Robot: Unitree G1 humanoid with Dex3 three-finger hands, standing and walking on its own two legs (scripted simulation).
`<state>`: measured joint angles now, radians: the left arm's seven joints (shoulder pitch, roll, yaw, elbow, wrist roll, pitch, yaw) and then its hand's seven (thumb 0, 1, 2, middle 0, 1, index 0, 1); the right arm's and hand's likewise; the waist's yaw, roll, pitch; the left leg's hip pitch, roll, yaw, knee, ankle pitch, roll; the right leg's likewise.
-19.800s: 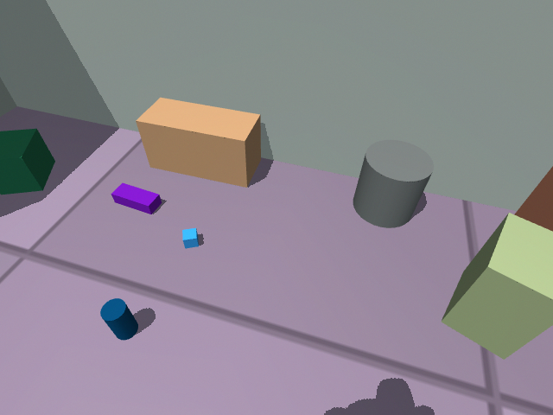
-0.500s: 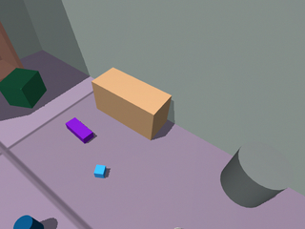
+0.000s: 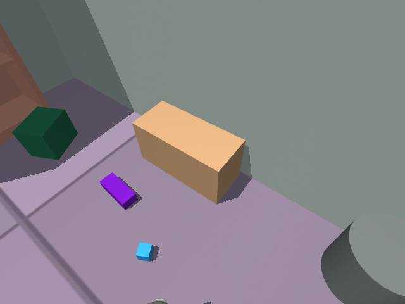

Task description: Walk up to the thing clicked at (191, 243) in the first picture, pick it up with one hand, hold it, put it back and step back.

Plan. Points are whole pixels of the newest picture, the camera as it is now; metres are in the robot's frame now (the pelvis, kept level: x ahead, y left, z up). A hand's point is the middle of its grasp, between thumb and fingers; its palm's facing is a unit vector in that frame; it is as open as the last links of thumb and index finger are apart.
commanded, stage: walk up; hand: left
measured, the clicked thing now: (145, 251) +0.49 +0.30 -0.73
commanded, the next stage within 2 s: stand in 1.54 s
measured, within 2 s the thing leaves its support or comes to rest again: neither
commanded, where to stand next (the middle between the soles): +0.11 +0.01 m, yaw -1 degrees
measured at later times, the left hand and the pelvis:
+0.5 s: hand out of the picture +0.14 +0.28 -0.15, palm faces -0.05 -0.92 -0.39, open 7.4 cm; pelvis +0.07 +0.01 -0.01, yaw -1 degrees
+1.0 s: hand (86, 296) +0.19 +0.26 -0.14, palm faces -0.03 -0.94 -0.34, open 7.4 cm; pelvis +0.08 +0.01 +0.02, yaw -1 degrees
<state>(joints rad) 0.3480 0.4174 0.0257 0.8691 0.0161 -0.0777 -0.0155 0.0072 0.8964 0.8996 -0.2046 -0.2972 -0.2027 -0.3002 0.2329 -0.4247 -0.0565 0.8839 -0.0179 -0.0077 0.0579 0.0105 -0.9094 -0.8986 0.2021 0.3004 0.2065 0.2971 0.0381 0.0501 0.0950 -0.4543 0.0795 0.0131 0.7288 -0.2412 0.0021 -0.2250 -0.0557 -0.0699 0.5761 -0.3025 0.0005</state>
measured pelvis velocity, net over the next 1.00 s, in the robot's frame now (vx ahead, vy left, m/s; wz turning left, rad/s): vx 0.08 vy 0.01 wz -0.02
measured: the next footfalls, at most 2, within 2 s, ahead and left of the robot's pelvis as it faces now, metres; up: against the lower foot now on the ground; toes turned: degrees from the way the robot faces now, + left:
left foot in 0.06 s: +0.13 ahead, +0.15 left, +0.00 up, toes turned +0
right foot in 0.30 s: +0.11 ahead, -0.12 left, +0.00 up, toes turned -2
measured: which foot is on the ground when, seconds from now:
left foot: up 0.00-0.04, down 0.06-1.00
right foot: down 0.00-0.08, up 0.10-0.28, down 0.30-1.00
